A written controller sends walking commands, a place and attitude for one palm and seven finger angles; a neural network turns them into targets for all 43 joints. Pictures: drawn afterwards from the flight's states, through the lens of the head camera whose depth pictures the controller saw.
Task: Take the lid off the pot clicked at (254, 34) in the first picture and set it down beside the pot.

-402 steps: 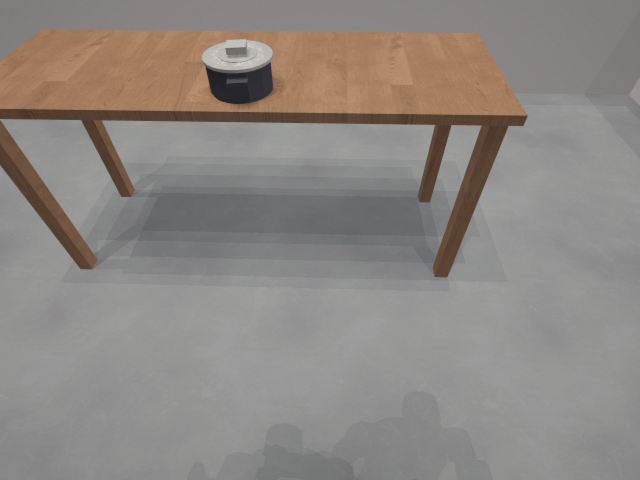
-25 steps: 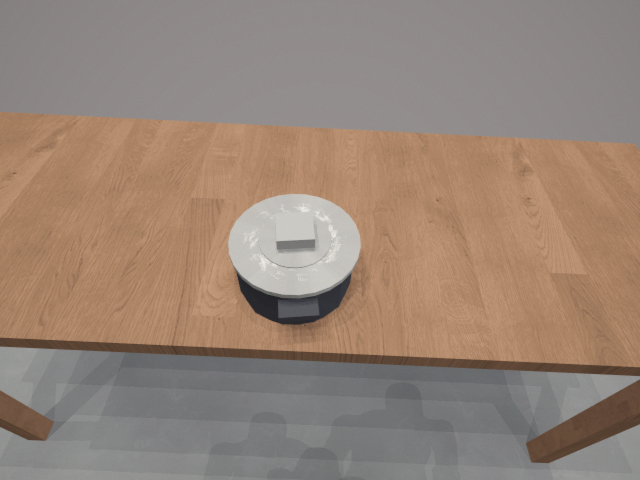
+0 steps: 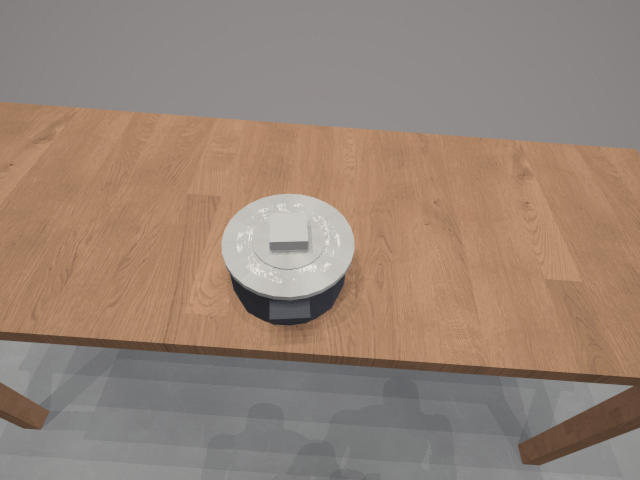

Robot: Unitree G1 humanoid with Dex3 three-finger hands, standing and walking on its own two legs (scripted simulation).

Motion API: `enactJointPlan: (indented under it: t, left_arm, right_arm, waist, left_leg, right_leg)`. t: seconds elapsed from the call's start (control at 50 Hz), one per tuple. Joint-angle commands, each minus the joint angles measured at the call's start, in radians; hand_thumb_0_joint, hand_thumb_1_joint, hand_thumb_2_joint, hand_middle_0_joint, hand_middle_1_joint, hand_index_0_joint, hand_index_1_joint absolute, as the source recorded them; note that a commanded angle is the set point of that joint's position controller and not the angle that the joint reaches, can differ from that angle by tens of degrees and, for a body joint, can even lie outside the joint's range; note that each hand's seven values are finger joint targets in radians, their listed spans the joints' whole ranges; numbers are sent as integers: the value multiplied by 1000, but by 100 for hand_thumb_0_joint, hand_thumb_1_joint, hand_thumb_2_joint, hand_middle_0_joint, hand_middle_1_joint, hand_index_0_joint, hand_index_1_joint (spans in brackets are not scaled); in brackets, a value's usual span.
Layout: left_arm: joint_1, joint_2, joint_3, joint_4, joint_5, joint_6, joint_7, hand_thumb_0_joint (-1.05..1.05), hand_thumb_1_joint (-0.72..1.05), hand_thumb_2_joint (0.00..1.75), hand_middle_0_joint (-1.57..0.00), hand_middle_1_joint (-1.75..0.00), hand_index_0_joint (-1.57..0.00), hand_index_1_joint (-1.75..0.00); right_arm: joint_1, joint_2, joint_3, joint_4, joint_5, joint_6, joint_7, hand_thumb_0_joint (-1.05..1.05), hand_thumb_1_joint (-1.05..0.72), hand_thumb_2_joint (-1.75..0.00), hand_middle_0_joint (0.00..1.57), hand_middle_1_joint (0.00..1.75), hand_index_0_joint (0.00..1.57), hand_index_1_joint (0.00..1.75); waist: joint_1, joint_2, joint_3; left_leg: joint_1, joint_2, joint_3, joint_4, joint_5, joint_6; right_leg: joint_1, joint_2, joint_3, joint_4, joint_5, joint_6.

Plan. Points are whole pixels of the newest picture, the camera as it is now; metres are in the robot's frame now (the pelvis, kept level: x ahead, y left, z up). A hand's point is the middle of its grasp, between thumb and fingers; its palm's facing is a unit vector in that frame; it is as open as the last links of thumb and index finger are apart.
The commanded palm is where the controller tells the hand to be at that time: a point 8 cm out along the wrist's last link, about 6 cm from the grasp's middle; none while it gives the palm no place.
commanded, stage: look again from close up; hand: left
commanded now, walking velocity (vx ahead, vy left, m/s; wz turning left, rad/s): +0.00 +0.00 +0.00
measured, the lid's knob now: (288, 231) +0.41 +0.08 +0.07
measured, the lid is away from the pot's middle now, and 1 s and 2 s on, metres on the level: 0.00 0.00 0.00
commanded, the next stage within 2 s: shuffle to correct the standing spot in 0.34 s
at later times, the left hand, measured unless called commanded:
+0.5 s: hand out of the picture -0.02 +0.16 -0.18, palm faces +0.01 -0.99 -0.16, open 7.4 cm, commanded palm none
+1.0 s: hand out of the picture -0.06 +0.16 -0.18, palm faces +0.01 -0.98 -0.20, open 7.4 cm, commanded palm none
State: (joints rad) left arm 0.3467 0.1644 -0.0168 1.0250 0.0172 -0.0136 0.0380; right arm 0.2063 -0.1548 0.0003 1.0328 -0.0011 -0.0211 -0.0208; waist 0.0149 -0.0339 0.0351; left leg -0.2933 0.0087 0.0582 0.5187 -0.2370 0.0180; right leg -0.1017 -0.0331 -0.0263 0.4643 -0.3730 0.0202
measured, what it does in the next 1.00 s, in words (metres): shifts its weight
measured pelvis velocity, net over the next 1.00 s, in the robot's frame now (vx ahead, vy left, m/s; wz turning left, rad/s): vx -0.05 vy -0.02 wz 0.01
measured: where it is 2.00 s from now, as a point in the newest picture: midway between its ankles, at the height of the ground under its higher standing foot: outside the picture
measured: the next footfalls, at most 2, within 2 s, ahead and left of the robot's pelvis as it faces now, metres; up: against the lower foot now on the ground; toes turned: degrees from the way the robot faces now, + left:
none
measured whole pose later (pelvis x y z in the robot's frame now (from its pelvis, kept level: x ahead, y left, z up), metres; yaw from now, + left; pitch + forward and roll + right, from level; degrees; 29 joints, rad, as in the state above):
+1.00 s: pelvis -0.05 -0.02 +0.00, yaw +1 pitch +1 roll -1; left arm 0.33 0.19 0.00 1.00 0.02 0.03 0.03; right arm 0.20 -0.16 -0.03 1.03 -0.01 0.03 -0.02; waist 0.00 -0.01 0.06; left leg -0.39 0.06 0.02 0.55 -0.17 -0.01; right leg -0.21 0.02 -0.06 0.53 -0.33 -0.02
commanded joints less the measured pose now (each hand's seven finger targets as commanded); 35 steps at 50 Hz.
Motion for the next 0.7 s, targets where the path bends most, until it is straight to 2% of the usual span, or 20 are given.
enactJointPlan:
  t: [0.0,0.04,0.06,0.14,0.22,0.26,0.3,0.42,0.44,0.52,0.58,0.62,0.64,0.68]
  left_arm:
    - [90,95,23,-24,-1,-19,9,0,90,90,-20,-30,-20,-30]
    - [92,99,21,-19,-2,-19,8,0,90,90,-20,-30,-20,-30]
    - [97,94,21,-18,-2,-20,9,0,90,90,-20,-30,-20,-30]
    - [98,97,20,-9,-3,-20,9,0,90,90,-20,-30,-20,-30]
    - [99,88,18,0,-4,-19,10,0,90,90,-20,-30,-20,-30]
    - [96,89,18,0,-5,-17,9,0,90,90,-20,-30,-20,-30]
    - [95,84,16,5,-5,-18,9,0,90,90,-20,-30,-20,-30]
    - [95,79,15,10,-6,-18,9,0,90,90,-20,-30,-20,-30]
    - [93,85,15,12,-7,-17,8,0,90,90,-20,-30,-20,-30]
    - [100,80,19,9,-7,-10,11,0,90,90,-20,-30,-20,-30]
    - [97,86,26,0,-8,-1,12,0,90,90,-20,-30,-20,-30]
    - [94,90,29,-4,-7,5,12,0,90,90,-20,-30,-20,-30]
    - [97,92,31,-5,-8,7,11,0,90,90,-20,-30,-20,-30]
    - [91,92,33,-13,-5,15,10,0,90,90,-20,-30,-20,-30]
  right_arm:
    - [53,-94,-14,-28,2,-13,-4,0,-90,-90,20,30,20,30]
    - [58,-92,-12,-21,3,-15,-4,0,-90,-90,20,30,20,30]
    - [56,-95,-12,-20,2,-14,-5,0,-90,-90,20,30,20,30]
    - [65,-86,-8,-4,3,-14,-6,0,-90,-90,20,30,20,30]
    - [74,-85,-5,5,4,-11,-7,0,-90,-90,20,30,20,30]
    - [78,-88,-5,9,3,-11,-6,0,-90,-90,20,30,20,30]
    - [80,-84,-4,13,3,-10,-7,0,-90,-90,20,30,20,30]
    - [99,-82,-3,24,3,-11,-7,0,-90,-90,20,30,20,30]
    - [96,-80,-4,27,4,-13,-7,0,-90,-90,20,30,20,30]
    - [89,-91,-11,21,7,-12,-12,0,-90,-90,20,30,20,30]
    - [83,-97,-18,17,8,-6,-13,0,-90,-90,20,30,20,30]
    - [80,-98,-23,11,8,-1,-14,0,-90,-90,20,30,20,30]
    - [74,-98,-26,12,8,1,-14,0,-90,-90,20,30,20,30]
    - [66,-108,-31,0,6,8,-14,0,-90,-90,20,30,20,30]
  waist:
    - [-8,16,-16]
    - [-7,2,-12]
    - [-7,23,-16]
    - [-6,19,-7]
    - [-8,34,1]
    - [-7,15,8]
    - [-9,24,19]
    - [-9,31,8]
    - [-7,13,24]
    - [-11,40,-3]
    - [-11,30,-13]
    - [-12,60,-21]
    - [-8,38,-13]
    - [-14,56,-11]
  left_leg:
    - [110,98,-111,-66,244,31]
    - [106,99,-109,-67,250,31]
    - [111,96,-109,-65,250,30]
    - [107,98,-106,-71,258,29]
    - [107,97,-105,-82,237,28]
    - [95,97,-108,-85,217,28]
    - [97,97,-110,-92,205,29]
    - [100,97,-113,-99,209,31]
    - [90,103,-115,-101,225,31]
    - [129,122,-126,-101,339,36]
    - [127,135,-132,-93,368,38]
    - [123,143,-139,-97,356,40]
    - [108,150,-145,-99,336,41]
    - [92,154,-151,-103,275,42]
  right_leg:
    - [-96,-84,71,-89,302,-39]
    - [-85,-83,67,-95,321,-39]
    - [-85,-87,72,-94,321,-38]
    - [-73,-85,69,-103,341,-38]
    - [-77,-85,71,-110,314,-38]
    - [-72,-84,66,-115,295,-39]
    - [-84,-82,70,-118,280,-40]
    - [-74,-82,66,-121,271,-41]
    - [-75,-78,58,-122,281,-40]
    - [-84,-77,58,-108,300,-31]
    - [-85,-73,51,-96,295,-27]
    - [-91,-70,45,-89,267,-25]
    - [-88,-68,39,-90,260,-25]
    - [-109,-61,43,-78,225,-24]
